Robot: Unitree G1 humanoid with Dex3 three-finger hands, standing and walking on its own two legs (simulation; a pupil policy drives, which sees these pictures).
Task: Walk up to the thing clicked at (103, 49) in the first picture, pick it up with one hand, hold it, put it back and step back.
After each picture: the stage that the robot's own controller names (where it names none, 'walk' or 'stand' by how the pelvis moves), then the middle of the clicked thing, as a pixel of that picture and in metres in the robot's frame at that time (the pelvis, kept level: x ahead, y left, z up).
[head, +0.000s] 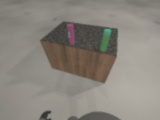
stand; (105, 41) +0.84 -0.13 +0.00
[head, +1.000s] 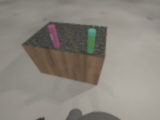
walk; (91, 41) +0.74 +0.07 +0.02
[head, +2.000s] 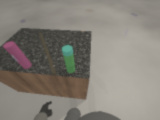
stand; (69, 60) +0.44 +0.19 +0.03
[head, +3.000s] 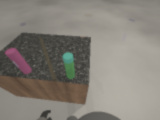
stand; (69, 67) +0.42 +0.18 -0.01
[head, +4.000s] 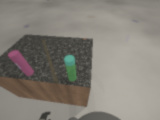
stand; (71, 69) +0.40 +0.17 -0.01
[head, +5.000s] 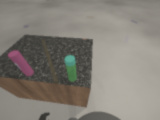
stand; (71, 69) +0.40 +0.17 -0.01
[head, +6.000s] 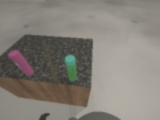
stand; (71, 69) +0.41 +0.17 -0.01
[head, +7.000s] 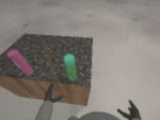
rise first; (71, 68) +0.40 +0.18 +0.00
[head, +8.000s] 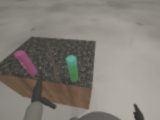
go down; (73, 69) +0.41 +0.18 +0.00
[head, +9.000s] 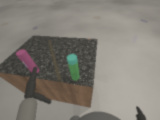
go down; (74, 68) +0.41 +0.18 +0.00
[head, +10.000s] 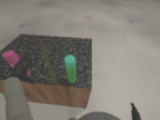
go down; (71, 70) +0.39 +0.16 +0.01
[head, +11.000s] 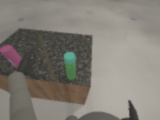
close in; (70, 67) +0.40 +0.16 +0.01
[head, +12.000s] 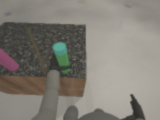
close; (63, 60) +0.42 +0.18 +0.06
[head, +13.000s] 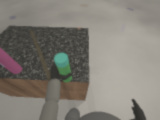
lift; (64, 69) +0.35 +0.18 +0.06
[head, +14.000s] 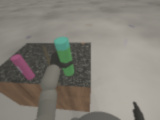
lift; (65, 58) +0.35 +0.17 +0.21
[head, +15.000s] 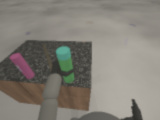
hold; (66, 67) +0.33 +0.17 +0.15
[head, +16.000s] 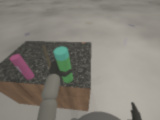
hold; (65, 67) +0.32 +0.17 +0.15
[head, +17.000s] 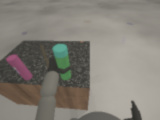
crouch; (63, 64) +0.34 +0.18 +0.15
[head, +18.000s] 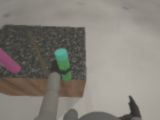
lower; (64, 66) +0.39 +0.18 +0.03
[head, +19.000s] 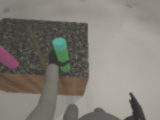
lower; (62, 57) +0.43 +0.19 +0.07
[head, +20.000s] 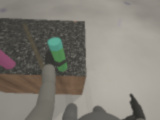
lower; (59, 56) +0.43 +0.20 +0.07
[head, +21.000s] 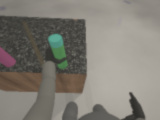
lower; (59, 54) +0.45 +0.20 +0.08
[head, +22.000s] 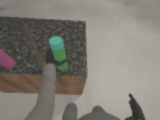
loosen; (59, 55) +0.44 +0.20 +0.08
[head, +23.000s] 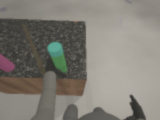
withdraw; (59, 60) +0.40 +0.20 +0.07
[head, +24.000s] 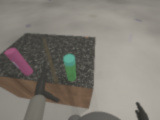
sink last; (70, 69) +0.38 +0.18 +0.04
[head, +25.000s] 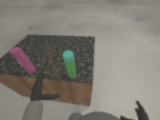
stand; (70, 65) +0.42 +0.19 +0.04
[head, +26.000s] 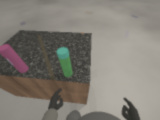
stand; (65, 63) +0.41 +0.20 +0.05
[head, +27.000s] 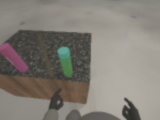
stand; (66, 63) +0.41 +0.20 +0.06
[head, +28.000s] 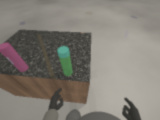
stand; (66, 62) +0.42 +0.20 +0.06
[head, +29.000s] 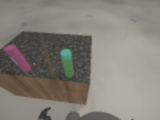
stand; (67, 64) +0.42 +0.20 +0.03
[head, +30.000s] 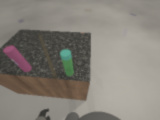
walk; (67, 64) +0.43 +0.20 +0.00
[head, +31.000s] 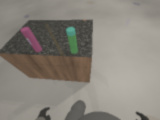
walk; (72, 41) +0.64 +0.22 +0.02
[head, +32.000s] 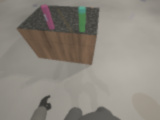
walk; (82, 20) +0.96 +0.15 +0.03
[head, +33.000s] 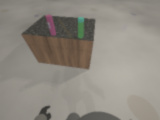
stand; (80, 28) +1.03 +0.18 +0.00
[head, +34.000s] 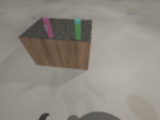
stand; (77, 29) +1.02 +0.21 -0.01
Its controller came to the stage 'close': yes
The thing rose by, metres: 0.19
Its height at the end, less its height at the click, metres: +0.00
